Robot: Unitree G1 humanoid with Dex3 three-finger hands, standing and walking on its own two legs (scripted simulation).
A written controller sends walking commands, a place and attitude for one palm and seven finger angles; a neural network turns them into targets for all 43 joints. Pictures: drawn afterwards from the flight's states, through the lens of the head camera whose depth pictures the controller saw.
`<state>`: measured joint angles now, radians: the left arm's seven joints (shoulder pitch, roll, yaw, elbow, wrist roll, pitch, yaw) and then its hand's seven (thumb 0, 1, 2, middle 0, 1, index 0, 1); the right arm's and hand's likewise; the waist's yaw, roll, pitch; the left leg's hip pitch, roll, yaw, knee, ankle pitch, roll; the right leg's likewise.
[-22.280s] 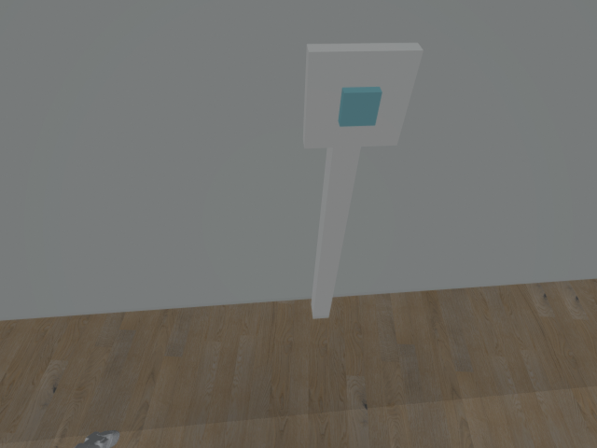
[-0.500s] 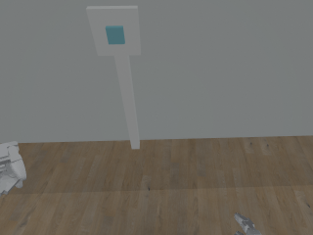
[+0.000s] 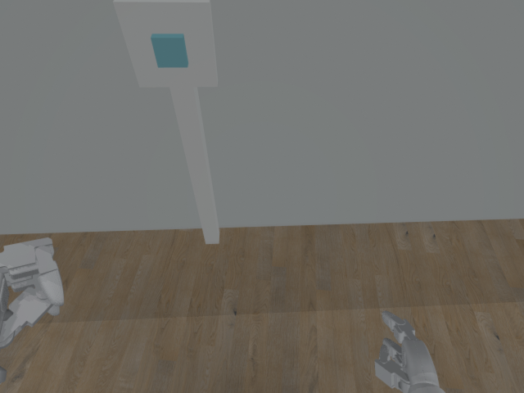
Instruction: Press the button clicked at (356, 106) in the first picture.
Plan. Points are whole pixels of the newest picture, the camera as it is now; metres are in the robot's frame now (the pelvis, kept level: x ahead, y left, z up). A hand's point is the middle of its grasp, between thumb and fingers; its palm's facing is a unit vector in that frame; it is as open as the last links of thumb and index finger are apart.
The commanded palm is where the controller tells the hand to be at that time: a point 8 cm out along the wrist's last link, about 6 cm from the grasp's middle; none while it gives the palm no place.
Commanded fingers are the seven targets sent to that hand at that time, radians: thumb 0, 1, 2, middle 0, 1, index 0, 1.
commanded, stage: let the arm hang, fingers relaxed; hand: left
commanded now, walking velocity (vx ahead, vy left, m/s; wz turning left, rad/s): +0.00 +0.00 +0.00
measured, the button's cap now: (170, 50) +0.75 +0.24 +0.13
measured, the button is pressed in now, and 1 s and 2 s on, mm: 0 0 0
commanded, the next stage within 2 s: stand and wait in 1.16 s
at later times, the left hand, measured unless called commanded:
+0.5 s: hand out of the picture -0.04 +0.22 -0.18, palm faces +0.05 -0.98 -0.21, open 4.2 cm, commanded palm none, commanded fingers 0.00 0.90 0.90 -0.46 -0.58 -0.46 -0.58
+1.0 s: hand out of the picture -0.05 +0.20 -0.17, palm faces +0.04 -0.98 -0.20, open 7.3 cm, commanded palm none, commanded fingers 0.00 0.90 0.90 -0.20 -0.30 -0.20 -0.30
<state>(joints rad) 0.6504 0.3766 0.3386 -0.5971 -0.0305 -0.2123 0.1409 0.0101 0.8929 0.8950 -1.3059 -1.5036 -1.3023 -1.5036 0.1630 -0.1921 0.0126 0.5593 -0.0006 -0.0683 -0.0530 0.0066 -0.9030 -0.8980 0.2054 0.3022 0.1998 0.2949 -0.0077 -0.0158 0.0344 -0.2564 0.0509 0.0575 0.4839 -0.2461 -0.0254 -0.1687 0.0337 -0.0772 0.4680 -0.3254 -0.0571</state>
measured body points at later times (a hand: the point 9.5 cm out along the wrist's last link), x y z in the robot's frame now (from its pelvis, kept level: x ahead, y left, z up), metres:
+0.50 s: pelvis -0.03 +0.03 +0.00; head -0.01 +0.05 +0.45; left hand -0.04 +0.27 -0.16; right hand -0.01 -0.22 -0.14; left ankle +0.00 +0.14 -0.74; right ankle -0.05 -0.07 -0.74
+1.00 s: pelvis -0.04 +0.03 +0.00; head -0.03 +0.03 +0.45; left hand -0.05 +0.25 -0.15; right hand -0.05 -0.18 -0.16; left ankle +0.00 +0.14 -0.74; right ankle -0.05 -0.07 -0.74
